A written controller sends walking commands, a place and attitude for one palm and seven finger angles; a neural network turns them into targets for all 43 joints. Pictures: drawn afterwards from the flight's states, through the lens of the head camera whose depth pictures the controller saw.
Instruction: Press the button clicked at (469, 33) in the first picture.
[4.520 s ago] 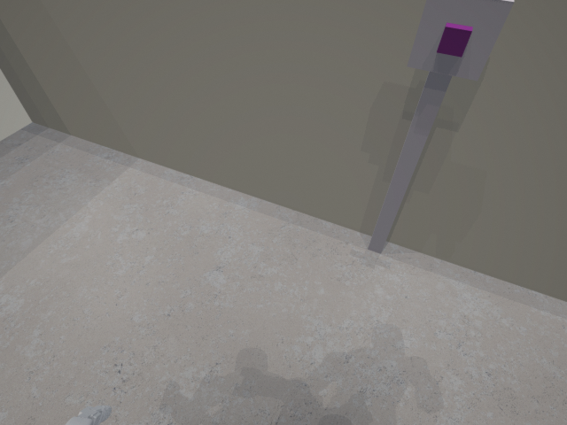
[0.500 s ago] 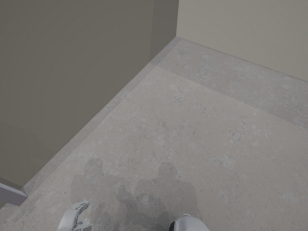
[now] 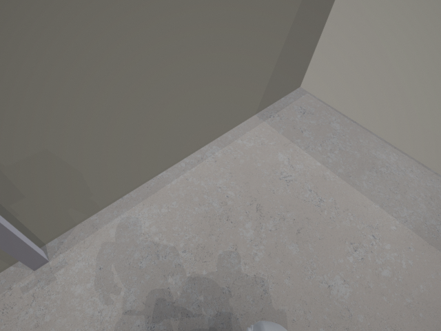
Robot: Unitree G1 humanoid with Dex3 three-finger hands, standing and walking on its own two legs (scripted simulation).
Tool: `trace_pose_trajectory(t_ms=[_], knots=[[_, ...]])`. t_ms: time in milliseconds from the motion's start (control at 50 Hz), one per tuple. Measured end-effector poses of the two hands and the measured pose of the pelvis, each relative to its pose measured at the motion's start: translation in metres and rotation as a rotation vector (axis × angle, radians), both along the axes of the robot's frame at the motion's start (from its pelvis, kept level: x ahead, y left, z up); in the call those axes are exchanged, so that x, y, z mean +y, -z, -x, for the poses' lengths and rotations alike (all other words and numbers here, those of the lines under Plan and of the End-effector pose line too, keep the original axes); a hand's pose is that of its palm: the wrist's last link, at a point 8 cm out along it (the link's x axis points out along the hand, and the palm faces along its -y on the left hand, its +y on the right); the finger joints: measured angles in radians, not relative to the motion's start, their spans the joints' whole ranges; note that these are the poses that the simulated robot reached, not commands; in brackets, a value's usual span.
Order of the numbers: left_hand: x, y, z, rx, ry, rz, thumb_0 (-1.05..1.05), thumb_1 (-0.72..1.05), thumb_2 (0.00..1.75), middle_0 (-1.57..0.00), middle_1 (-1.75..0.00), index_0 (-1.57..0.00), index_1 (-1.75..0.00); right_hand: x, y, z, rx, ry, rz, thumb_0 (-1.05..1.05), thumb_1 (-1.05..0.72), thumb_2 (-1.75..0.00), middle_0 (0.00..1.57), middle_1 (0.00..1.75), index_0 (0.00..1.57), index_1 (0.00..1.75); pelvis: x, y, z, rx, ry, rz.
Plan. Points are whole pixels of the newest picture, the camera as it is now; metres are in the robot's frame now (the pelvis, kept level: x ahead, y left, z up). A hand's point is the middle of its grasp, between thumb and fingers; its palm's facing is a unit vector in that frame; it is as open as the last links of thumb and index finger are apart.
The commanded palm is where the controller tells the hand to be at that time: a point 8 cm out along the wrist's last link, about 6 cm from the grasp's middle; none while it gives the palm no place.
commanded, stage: turn to face it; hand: left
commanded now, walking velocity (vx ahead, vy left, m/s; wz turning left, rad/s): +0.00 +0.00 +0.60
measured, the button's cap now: out of the picture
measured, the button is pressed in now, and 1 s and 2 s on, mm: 0 0 0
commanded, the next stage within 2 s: take the last steps up to it in 1.26 s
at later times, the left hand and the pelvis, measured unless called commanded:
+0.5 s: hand out of the picture +0.06 +0.15 -0.14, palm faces +0.28 -0.92 -0.27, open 7.4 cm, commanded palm none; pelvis +0.00 -0.07 +0.00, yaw +17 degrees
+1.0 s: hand out of the picture -0.12 +0.17 -0.17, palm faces +0.59 -0.76 -0.28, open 7.4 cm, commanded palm none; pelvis -0.02 -0.04 +0.00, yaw +35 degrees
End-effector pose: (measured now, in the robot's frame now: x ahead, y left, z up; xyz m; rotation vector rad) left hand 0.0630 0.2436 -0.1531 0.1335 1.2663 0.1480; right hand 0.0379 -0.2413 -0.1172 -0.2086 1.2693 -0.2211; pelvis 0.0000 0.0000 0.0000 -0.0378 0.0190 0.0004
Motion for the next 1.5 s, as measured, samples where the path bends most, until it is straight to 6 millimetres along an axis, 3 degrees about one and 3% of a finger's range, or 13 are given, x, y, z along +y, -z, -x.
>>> trace_pose_trajectory(t_ms=[120, 220, 420, 580, 700, 860, 940, 1020, 1100, 1280, 1400, 1500], knots=[[0.025, -0.017, 0.021, 0.032, -0.075, -0.059, 0.01, 0.91, 0.9, -0.2, -0.3, -0.2, -0.3, 0.001, -0.007, -0.019, 0.01, -0.061, -0.004, 0.0, -0.91, -0.9, 0.2, 0.3, 0.2, 0.3, 0.0, -0.01, -0.005, 0.012, -0.058, 0.004], [0.024, -0.025, 0.02, -0.002, -0.115, -0.085, 0.01, 0.91, 0.9, -0.2, -0.3, -0.2, -0.3, -0.01, -0.005, -0.034, 0.006, -0.107, -0.011, 0.0, -0.9, -0.9, 0.21, 0.3, 0.2, 0.3, -0.009, -0.01, -0.005, 0.009, -0.112, -0.002], [-0.028, -0.039, 0.002, -0.177, -0.162, -0.122, 0.01, 0.91, 0.9, -0.2, -0.3, -0.2, -0.3, -0.058, 0.022, -0.071, -0.024, -0.204, -0.046, 0.0, -0.9, -0.9, 0.2, 0.3, 0.2, 0.3, -0.055, 0.004, -0.001, 0.01, -0.237, -0.046], [-0.063, -0.05, 0.05, -0.139, -0.272, -0.119, 0.01, 0.9, 0.9, -0.2, -0.3, -0.2, -0.3, -0.068, 0.015, -0.109, -0.026, -0.33, -0.061, 0.0, -0.91, -0.9, 0.2, 0.3, 0.2, 0.3, -0.073, -0.007, 0.0, -0.013, -0.362, -0.075], [-0.069, -0.042, 0.103, -0.06, -0.383, -0.101, 0.01, 0.9, 0.9, -0.2, -0.3, -0.2, -0.3, -0.048, 0.012, -0.133, 0.002, -0.446, -0.055, 0.0, -0.91, -0.9, 0.2, 0.3, 0.2, 0.3, -0.072, -0.008, 0.002, -0.008, -0.45, -0.082], [-0.051, -0.009, 0.194, 0.071, -0.565, -0.068, 0.01, 0.9, 0.9, -0.2, -0.3, -0.2, -0.3, 0.025, 0.009, -0.175, -0.088, -0.645, -0.033, 0.0, -0.91, -0.9, 0.2, 0.3, 0.2, 0.3, -0.045, 0.01, 0.014, 0.008, -0.56, -0.048], [-0.042, -0.006, 0.218, 0.125, -0.618, -0.071, 0.01, 0.9, 0.9, -0.2, -0.3, -0.2, -0.3, 0.051, 0.0, -0.18, -0.134, -0.694, -0.035, 0.0, -0.91, -0.9, 0.2, 0.3, 0.2, 0.3, -0.039, 0.007, 0.018, 0.0, -0.58, -0.046], [-0.036, -0.016, 0.215, 0.089, -0.638, -0.076, 0.01, 0.91, 0.9, -0.2, -0.3, -0.2, -0.3, 0.062, -0.005, -0.176, -0.129, -0.717, -0.044, 0.0, -0.91, -0.9, 0.2, 0.3, 0.2, 0.3, -0.037, -0.001, 0.018, -0.008, -0.609, -0.039], [-0.035, -0.025, 0.198, 0.03, -0.645, -0.09, 0.01, 0.91, 0.9, -0.2, -0.3, -0.2, -0.3, 0.063, -0.002, -0.17, -0.106, -0.725, -0.067, 0.0, -0.9, -0.9, 0.2, 0.3, 0.2, 0.3, -0.039, -0.004, 0.016, -0.012, -0.635, -0.042], [-0.064, -0.035, 0.154, -0.088, -0.641, -0.145, 0.01, 0.91, 0.9, -0.2, -0.3, -0.2, -0.3, 0.032, 0.033, -0.166, -0.024, -0.706, -0.123, 0.0, -0.9, -0.9, 0.21, 0.3, 0.2, 0.3, -0.066, 0.006, 0.001, -0.018, -0.694, -0.067], [-0.099, -0.044, 0.164, -0.075, -0.703, -0.121, 0.01, 0.9, 0.9, -0.2, -0.3, -0.2, -0.3, 0.014, 0.029, -0.166, 0.048, -0.73, -0.103, 0.0, -0.91, -0.9, 0.2, 0.3, 0.2, 0.3, -0.075, -0.005, -0.004, -0.02, -0.749, -0.085], [-0.12, -0.042, 0.19, -0.03, -0.772, -0.099, 0.01, 0.91, 0.9, -0.2, -0.3, -0.2, -0.3, 0.01, 0.021, -0.164, 0.088, -0.774, -0.077, 0.0, -0.91, -0.9, 0.2, 0.3, 0.2, 0.3, -0.075, -0.01, -0.005, -0.016, -0.784, -0.083]])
